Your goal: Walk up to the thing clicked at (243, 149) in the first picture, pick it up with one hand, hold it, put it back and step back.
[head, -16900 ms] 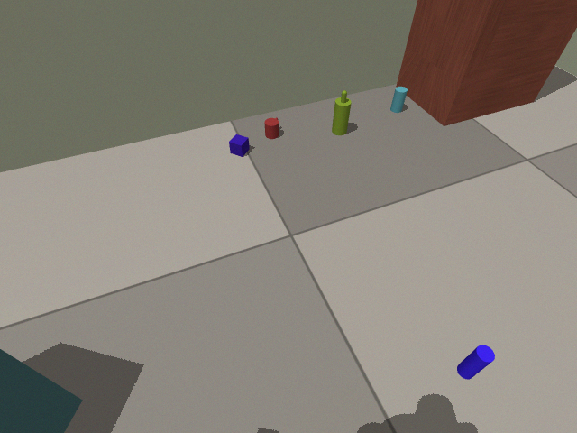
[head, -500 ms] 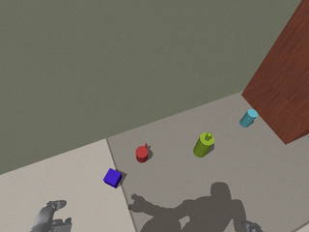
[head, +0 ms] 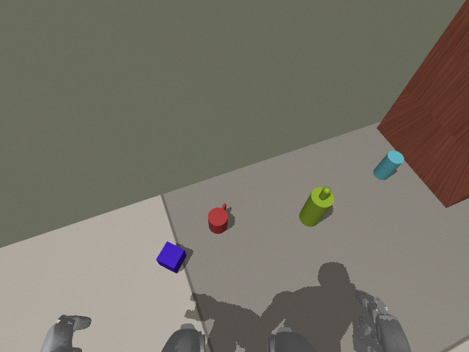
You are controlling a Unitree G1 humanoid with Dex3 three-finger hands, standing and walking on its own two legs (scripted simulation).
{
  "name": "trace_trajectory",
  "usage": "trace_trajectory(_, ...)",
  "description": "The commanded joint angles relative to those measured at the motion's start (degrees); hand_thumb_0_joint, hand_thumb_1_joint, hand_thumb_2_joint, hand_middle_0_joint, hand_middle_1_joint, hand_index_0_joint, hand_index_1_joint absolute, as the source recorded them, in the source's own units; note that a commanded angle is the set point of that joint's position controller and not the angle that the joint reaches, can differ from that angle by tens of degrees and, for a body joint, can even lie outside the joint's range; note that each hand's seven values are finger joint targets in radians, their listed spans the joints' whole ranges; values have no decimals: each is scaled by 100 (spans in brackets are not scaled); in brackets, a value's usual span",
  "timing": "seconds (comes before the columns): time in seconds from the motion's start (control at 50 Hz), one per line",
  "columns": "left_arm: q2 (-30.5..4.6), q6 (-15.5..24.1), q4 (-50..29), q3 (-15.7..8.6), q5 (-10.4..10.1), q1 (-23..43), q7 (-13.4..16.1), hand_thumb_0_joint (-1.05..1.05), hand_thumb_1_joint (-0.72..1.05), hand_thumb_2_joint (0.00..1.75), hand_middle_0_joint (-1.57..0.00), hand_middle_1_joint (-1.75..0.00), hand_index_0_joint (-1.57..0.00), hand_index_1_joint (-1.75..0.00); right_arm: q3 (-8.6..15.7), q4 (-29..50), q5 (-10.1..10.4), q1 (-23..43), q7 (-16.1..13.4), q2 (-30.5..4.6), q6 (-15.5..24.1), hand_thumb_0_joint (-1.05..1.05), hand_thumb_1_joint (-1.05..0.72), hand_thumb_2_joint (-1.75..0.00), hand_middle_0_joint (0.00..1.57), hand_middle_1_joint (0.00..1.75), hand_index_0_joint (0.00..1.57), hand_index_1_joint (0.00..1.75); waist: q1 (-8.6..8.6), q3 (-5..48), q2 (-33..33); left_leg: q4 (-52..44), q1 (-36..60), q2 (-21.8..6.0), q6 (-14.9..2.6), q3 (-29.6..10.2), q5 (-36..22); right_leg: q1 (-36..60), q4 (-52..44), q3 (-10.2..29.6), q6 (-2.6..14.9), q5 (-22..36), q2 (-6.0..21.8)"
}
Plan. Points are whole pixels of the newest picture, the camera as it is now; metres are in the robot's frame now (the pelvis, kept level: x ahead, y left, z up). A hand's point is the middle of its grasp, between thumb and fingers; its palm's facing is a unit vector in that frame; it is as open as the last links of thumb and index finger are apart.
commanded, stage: rise first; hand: left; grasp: from above
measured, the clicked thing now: (171, 257) +0.46 +0.23 -0.67
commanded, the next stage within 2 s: none
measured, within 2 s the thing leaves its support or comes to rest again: neither
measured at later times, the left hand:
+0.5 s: hand (105, 322) +0.20 +0.30 -0.29, palm faces -0.18 -0.53 -0.83, open 13.3 cm
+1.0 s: hand (137, 282) +0.32 +0.29 -0.46, palm faces -0.07 -0.44 -0.90, open 13.5 cm
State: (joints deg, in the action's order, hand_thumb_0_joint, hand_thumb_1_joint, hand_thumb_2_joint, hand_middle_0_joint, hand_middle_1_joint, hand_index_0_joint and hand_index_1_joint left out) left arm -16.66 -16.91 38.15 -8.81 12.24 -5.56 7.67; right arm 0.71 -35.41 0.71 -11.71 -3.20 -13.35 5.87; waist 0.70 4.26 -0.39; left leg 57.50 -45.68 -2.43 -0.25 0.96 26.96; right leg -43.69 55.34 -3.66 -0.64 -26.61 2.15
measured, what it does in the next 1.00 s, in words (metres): lowers itself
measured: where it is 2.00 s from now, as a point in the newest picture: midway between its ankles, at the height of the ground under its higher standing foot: outside the picture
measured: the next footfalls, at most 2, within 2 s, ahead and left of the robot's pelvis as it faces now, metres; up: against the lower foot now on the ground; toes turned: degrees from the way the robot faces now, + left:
none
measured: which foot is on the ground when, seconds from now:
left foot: down 0.00-1.00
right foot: down 0.00-1.00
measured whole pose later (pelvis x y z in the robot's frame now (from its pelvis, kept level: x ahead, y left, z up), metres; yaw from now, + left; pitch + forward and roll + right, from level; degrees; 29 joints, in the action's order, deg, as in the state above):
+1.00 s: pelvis -0.10 +0.00 -0.31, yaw -6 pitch +36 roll -5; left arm -32.6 -27.9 87.9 -22.1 29.9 59.3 39.7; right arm -0.7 -52.5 -6.5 -4.2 11.5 -14.7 12.0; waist 9.7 7.0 1.3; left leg 123.1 -123.5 -4.8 -1.4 -3.4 36.1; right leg -120.6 119.6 -4.2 0.1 -34.9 1.5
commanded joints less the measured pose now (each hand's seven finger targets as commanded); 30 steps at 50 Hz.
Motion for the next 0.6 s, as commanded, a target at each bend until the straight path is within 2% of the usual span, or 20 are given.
trace_trajectory(0.0,-928,-116,-780,-283,159,-6,177,0,-41,83,-25,-91,-25,-91,346,615,-56,-106,-132,-784,292,0,-95,-91,20,30,20,30,0,1640,344,-558,857,184,45,-124,-1880,640,-425,152,183,1567,-283)
trace_trajectory(0.02,-903,-150,-736,-273,202,32,215,0,-41,83,-25,-89,-25,-90,341,646,-63,-77,-151,-765,290,0,-96,-91,20,30,20,30,57,1605,293,-448,718,210,18,-99,-1852,577,-388,180,169,1632,-275)
trace_trajectory(0.06,-860,-179,-728,-257,256,85,292,0,-39,82,-26,-89,-26,-89,329,650,-76,3,-177,-725,295,0,-96,-91,20,30,20,30,43,1668,225,-327,546,227,8,-80,-1840,494,-273,208,175,1674,-287)
trace_trajectory(0.12,-977,-179,-764,-333,384,220,459,0,-37,80,-27,-88,-27,-88,328,645,-104,65,-215,-723,305,0,-96,-91,20,30,20,30,-18,1668,374,-158,324,216,18,-108,-1761,230,-38,183,210,1543,-294)
trace_trajectory(0.16,-960,-178,-657,-264,503,444,563,0,-39,82,-25,-90,-25,-89,321,598,-98,68,-218,-746,312,0,-96,-91,20,30,20,30,65,1694,377,-17,199,182,31,-135,-1678,-31,152,169,229,1404,-286)
trace_trajectory(0.18,-1035,-174,-576,-310,599,564,634,0,-39,81,-26,-89,-26,-89,316,570,-98,59,-223,-737,310,0,-97,-91,20,30,20,30,39,1748,410,107,98,181,27,-135,-1689,-129,261,177,230,1424,-272)
trace_trajectory(0.2,-1031,-174,-390,-290,714,748,712,0,-39,81,-26,-89,-27,-88,316,513,-103,33,-216,-764,313,0,-98,-92,20,30,20,30,92,1749,386,261,-35,156,27,-163,-1643,-312,419,146,234,1344,-255)
trace_trajectory(0.22,-942,-162,-151,-259,825,874,810,0,-38,81,-26,-89,-27,-88,316,461,-112,9,-211,-754,314,0,-98,-91,20,30,20,30,72,1733,291,416,-224,157,18,-158,-1545,-491,548,137,238,1265,-245)
trace_trajectory(0.24,-926,-136,-25,-200,957,1175,925,0,-38,82,-26,-88,-26,-87,317,435,-117,43,-202,-761,330,0,-97,-91,20,30,20,30,124,1764,289,591,-444,155,12,-146,-1379,-736,689,150,239,1150,-226)
trace_trajectory(0.28,-937,-99,366,-204,1157,1800,1210,0,-38,82,-24,-88,-24,-88,305,319,-153,105,-182,-800,374,0,-95,-91,20,30,20,30,127,1860,392,915,-854,132,57,-172,-1112,-1361,1096,134,256,856,-212)
trace_trajectory(0.32,-996,-81,765,-269,1357,2230,1526,0,-37,85,-21,-88,-21,-89,293,207,-161,123,-147,-870,403,0,-92,-90,20,30,20,30,101,2195,401,1219,-1114,124,88,-206,-1064,-1727,1470,124,267,788,-214)
trace_trajectory(0.36,-918,-120,1113,-211,1532,2701,1844,0,-38,88,-20,-88,-18,-90,276,67,-185,139,-83,-924,430,0,-89,-89,20,30,20,30,116,2636,535,1535,-1283,126,133,-254,-1292,-2040,1885,114,299,957,-226)
trace_trajectory(0.4,-1084,-228,1358,-184,1705,3425,2191,0,-41,91,-18,-90,-16,-92,284,-115,-236,140,-20,-975,456,0,-89,-89,20,30,20,30,171,2958,638,1887,-1559,127,154,-248,-1355,-2403,2184,119,289,1059,-208)
trace_trajectory(0.42,-1093,-301,1634,-189,1761,3634,2375,0,-42,92,-18,-90,-16,-92,272,-219,-265,143,30,-994,474,0,-89,-89,20,30,20,30,202,3099,613,2084,-1756,129,166,-254,-1477,-2549,2352,116,285,1185,-219)
trace_trajectory(0.44,-1006,-372,1946,-112,1829,3994,2567,0,-44,94,-18,-90,-15,-93,262,-309,-296,103,76,-998,493,0,-89,-90,20,30,20,30,301,3260,476,2261,-1927,128,154,-271,-1365,-2720,2477,100,268,1169,-223)
trace_trajectory(0.46,-1252,-426,2115,-270,1865,4293,2759,0,-47,96,-16,-92,-13,-95,266,-405,-321,117,128,-1059,512,0,-90,-90,20,30,20,30,258,3431,558,2468,-2082,123,156,-258,-1452,-2904,2639,105,264,1255,-223)
trace_trajectory(0.5,-1475,-566,2465,-429,1883,4964,3113,0,-51,100,-13,-96,-10,-100,251,-537,-399,95,237,-1116,547,0,-90,-90,20,30,20,30,326,3901,533,2890,-2292,114,150,-242,-1568,-3072,2935,93,236,1476,-221)
trace_trajectory(0.54,-1603,-719,2891,-526,1935,5401,3399,0,-58,106,-9,-100,-6,-104,231,-672,-479,70,338,-1144,578,0,-90,-90,20,30,20,30,400,4150,519,3221,-2546,113,158,-233,-1471,-3237,3228,69,212,1497,-199)
trace_trajectory(0.56,-1761,-776,3004,-597,1927,5648,3505,0,-58,106,-9,-101,-6,-105,210,-725,-527,115,400,-1164,595,0,-90,-90,20,30,20,30,352,4253,673,3356,-2713,128,164,-196,-1363,-3318,3358,84,210,1441,-177)
trace_trajectory(0.58,-1811,-846,3227,-628,1953,5869,3591,0,-59,108,-9,-102,-5,-106,182,-756,-568,138,465,-1130,605,0,-90,-90,20,30,20,30,386,4280,608,3517,-2959,132,140,-149,-1120,-3456,3399,105,183,1280,-189)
